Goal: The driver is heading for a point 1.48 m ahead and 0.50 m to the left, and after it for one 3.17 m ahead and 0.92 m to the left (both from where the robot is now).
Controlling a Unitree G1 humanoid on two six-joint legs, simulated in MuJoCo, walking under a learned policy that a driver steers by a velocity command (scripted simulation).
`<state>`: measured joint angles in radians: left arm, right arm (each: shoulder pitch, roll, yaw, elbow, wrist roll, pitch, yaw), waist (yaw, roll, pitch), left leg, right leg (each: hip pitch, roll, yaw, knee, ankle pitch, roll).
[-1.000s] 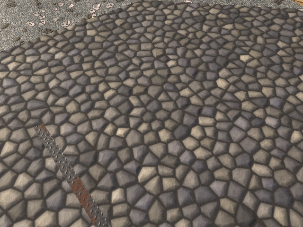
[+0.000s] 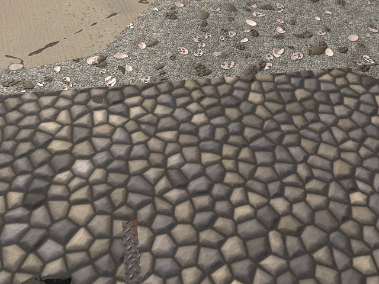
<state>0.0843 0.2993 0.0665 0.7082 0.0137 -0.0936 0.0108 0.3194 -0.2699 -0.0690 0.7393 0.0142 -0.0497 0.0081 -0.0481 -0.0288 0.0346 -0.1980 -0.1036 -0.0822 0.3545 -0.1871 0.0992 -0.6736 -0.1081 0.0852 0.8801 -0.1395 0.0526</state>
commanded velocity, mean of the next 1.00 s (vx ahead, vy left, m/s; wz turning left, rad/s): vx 0.50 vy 0.00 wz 0.59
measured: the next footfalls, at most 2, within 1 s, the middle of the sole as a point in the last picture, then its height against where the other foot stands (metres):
right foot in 0.22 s outside the picture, level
left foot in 0.74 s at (123, 274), level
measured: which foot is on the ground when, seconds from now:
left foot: down 0.00-0.22, up 0.24-0.72, down 0.74-1.00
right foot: up 0.00-0.20, down 0.22-0.74, up 0.76-1.00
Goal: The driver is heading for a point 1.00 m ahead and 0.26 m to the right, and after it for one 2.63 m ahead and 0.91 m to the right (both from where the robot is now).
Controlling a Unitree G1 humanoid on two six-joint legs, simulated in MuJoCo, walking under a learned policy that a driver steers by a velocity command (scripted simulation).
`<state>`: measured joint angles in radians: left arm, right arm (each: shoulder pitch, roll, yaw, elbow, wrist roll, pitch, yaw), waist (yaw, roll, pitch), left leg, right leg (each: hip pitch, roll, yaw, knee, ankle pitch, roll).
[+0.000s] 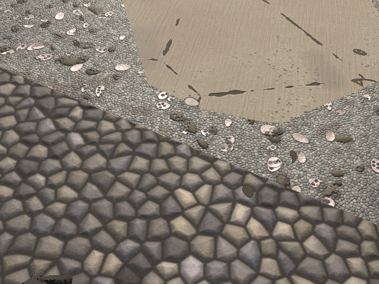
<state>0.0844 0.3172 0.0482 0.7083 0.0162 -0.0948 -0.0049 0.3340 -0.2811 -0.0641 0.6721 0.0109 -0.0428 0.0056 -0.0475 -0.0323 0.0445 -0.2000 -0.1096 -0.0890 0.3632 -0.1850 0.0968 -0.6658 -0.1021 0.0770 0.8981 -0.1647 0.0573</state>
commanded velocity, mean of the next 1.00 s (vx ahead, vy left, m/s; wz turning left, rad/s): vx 0.50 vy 0.00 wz -0.03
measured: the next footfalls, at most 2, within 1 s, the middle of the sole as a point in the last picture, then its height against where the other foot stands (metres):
right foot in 0.22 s outside the picture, level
left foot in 0.72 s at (146, 253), level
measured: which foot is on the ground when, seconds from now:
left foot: down 0.00-0.22, up 0.24-0.70, down 0.72-1.00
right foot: up 0.00-0.20, down 0.22-0.72, up 0.74-1.00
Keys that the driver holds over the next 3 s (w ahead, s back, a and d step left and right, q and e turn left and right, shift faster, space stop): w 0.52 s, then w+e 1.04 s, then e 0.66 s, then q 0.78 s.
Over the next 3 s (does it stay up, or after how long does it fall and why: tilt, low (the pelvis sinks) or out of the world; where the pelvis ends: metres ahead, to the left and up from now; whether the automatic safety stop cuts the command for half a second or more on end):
stays up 1.11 -0.08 -0.13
